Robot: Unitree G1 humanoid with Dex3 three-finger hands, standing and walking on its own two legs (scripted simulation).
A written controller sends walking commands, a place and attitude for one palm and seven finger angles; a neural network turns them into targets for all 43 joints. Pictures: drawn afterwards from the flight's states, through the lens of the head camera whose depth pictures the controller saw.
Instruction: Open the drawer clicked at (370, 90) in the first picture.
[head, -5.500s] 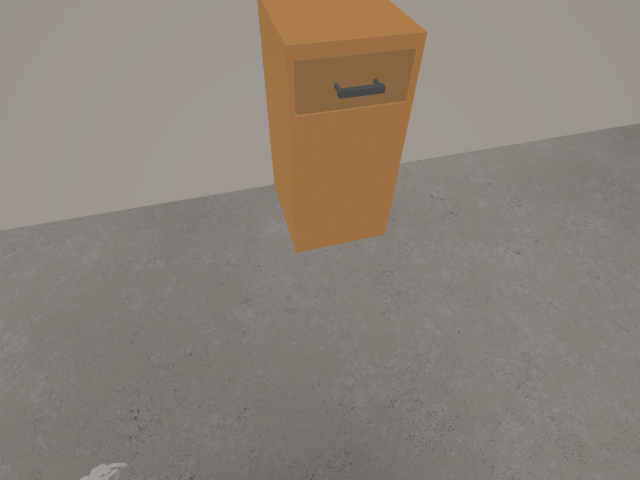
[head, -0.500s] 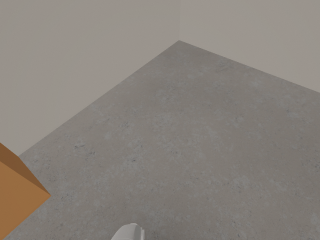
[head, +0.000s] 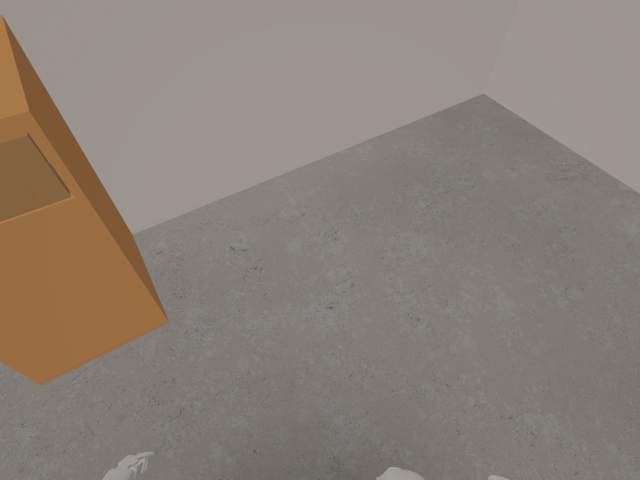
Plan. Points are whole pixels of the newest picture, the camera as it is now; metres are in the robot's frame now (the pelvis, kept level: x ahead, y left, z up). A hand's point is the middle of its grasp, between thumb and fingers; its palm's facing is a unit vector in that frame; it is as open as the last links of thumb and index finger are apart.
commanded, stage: turn to face it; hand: left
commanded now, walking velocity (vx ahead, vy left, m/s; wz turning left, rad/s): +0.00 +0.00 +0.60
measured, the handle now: out of the picture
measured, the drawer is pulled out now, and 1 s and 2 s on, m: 0.00 0.00 0.00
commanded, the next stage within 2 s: take the last steps up to it in 0.96 s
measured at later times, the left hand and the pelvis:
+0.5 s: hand out of the picture -0.05 +0.22 -0.18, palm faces +0.38 -0.90 -0.24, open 7.4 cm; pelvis -0.03 +0.00 -0.01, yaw +21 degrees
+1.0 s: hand out of the picture -0.07 +0.19 -0.15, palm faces +0.53 -0.81 -0.27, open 7.4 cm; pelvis -0.05 -0.02 +0.00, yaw +32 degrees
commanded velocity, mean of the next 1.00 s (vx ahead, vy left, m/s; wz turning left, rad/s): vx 0.00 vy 0.00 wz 0.45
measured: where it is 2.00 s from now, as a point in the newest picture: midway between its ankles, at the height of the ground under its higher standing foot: outside the picture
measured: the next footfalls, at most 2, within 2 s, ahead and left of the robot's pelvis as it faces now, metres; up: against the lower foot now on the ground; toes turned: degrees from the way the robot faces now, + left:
right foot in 0.08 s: +0.06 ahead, -0.13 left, +0.00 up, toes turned +1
left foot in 0.50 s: -0.03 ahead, +0.13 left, +0.00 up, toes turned +26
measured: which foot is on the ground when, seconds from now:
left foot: down 0.00-0.08, up 0.10-0.48, down 0.50-0.94, up 0.96-1.00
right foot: up 0.00-0.06, down 0.08-0.50, up 0.52-0.92, down 0.94-1.00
